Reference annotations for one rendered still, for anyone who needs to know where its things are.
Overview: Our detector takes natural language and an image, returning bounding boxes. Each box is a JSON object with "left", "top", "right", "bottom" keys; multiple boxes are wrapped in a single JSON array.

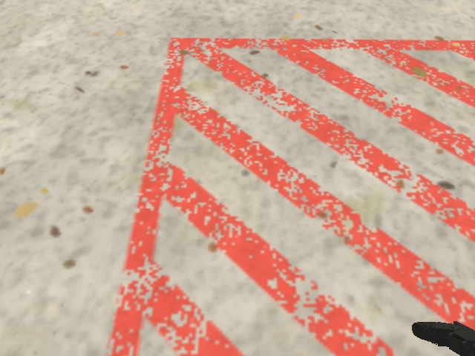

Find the robot right hand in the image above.
[{"left": 412, "top": 321, "right": 475, "bottom": 356}]

